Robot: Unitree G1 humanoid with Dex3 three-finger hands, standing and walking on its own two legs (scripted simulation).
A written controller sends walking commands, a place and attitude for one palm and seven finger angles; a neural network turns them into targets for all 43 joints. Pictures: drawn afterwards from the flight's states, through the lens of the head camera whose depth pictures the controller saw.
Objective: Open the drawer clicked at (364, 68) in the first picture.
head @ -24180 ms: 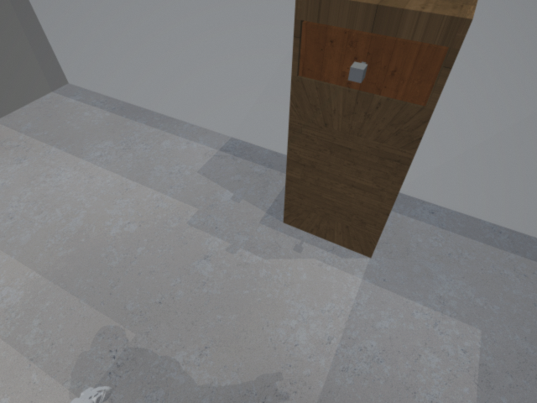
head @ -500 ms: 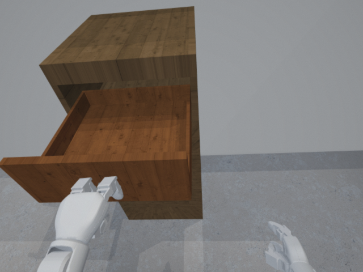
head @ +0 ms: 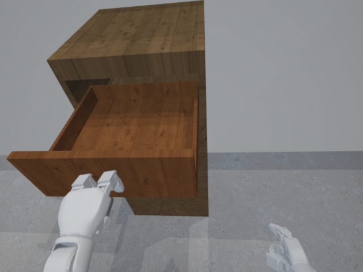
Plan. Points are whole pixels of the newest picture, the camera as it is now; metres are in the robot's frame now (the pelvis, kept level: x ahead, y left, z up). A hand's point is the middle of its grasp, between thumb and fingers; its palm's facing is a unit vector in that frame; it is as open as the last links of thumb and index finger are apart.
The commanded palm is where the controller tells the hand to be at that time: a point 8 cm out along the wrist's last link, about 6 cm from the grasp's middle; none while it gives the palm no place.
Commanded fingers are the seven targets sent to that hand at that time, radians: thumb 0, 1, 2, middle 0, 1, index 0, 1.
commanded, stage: open the thumb to release the handle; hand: left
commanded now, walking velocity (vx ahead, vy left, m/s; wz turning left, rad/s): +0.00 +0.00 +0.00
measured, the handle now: (102, 195) +0.25 +0.20 +0.08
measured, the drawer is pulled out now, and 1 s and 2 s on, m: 0.29 0.29 0.29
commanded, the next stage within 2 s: lift the hand off the handle in 0.30 s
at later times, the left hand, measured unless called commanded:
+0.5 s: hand (101, 224) +0.19 +0.19 +0.06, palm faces +0.06 -0.17 -0.98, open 13.7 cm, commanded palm +0.17 +0.19 +0.12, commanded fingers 0.00 -0.50 0.30 -0.30 -1.20 -0.30 -1.20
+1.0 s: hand (99, 205) +0.22 +0.19 +0.09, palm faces +0.12 -0.14 -0.98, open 13.7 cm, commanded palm +0.18 +0.19 +0.16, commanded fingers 0.00 -0.50 0.30 -0.30 -1.20 -0.30 -1.20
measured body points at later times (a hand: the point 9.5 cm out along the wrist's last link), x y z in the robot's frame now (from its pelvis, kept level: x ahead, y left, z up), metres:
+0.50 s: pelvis -0.02 +0.00 +0.00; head -0.04 -0.04 +0.45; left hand +0.19 +0.20 +0.11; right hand +0.21 -0.19 -0.09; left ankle +0.01 +0.14 -0.73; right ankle -0.04 -0.11 -0.73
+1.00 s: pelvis -0.03 +0.01 +0.01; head -0.06 -0.04 +0.45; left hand +0.20 +0.20 +0.15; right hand +0.19 -0.18 -0.09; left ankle +0.01 +0.14 -0.73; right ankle -0.04 -0.11 -0.73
